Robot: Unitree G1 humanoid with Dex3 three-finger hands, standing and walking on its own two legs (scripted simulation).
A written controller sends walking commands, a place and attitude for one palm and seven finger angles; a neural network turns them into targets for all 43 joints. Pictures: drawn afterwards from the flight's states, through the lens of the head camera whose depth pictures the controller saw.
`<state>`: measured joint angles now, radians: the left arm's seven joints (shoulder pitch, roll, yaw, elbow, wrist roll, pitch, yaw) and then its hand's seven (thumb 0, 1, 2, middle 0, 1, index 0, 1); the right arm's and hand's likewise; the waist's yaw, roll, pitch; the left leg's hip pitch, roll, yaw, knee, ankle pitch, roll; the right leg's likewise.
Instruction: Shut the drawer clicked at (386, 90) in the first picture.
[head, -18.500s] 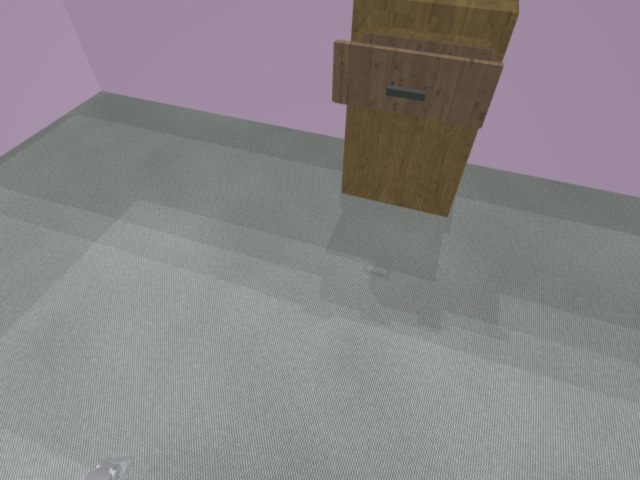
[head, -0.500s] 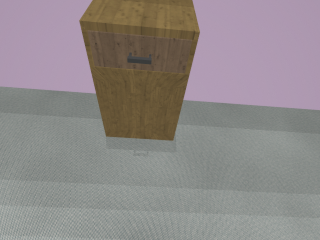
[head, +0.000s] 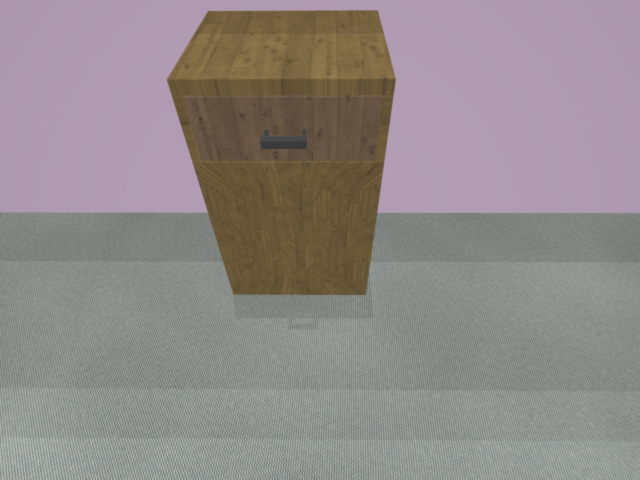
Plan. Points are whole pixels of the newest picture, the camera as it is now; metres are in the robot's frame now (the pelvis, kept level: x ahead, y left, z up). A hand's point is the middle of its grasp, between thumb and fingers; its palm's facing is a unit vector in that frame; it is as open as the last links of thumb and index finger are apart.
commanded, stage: let the arm hang, fingers relaxed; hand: left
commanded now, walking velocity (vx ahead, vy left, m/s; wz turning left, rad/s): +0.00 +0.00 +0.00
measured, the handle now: (284, 138) +0.86 +0.13 -0.05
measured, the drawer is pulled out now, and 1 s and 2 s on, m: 0.00 0.00 0.00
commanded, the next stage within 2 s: look to check the result in 0.26 s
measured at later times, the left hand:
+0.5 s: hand out of the picture +0.06 +0.19 -0.17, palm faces -0.01 -0.97 -0.26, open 7.3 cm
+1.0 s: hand out of the picture +0.08 +0.18 -0.16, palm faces -0.01 -0.97 -0.26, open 7.3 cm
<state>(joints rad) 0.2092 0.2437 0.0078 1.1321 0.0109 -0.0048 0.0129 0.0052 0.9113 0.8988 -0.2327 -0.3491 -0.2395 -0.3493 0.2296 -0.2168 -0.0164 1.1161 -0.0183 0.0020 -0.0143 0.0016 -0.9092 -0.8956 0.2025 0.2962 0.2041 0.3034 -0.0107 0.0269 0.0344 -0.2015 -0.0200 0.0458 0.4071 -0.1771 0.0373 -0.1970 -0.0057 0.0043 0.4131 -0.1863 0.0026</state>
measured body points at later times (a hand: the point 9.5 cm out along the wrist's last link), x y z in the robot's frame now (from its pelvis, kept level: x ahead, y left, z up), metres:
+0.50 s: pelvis +0.02 -0.01 +0.00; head +0.04 -0.02 +0.45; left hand +0.07 +0.24 -0.15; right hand +0.04 -0.27 -0.15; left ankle +0.03 +0.10 -0.74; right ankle +0.02 -0.12 -0.74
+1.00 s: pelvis +0.04 -0.02 +0.00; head +0.05 -0.03 +0.45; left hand +0.09 +0.24 -0.14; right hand +0.07 -0.28 -0.15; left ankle +0.03 +0.10 -0.74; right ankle +0.02 -0.12 -0.74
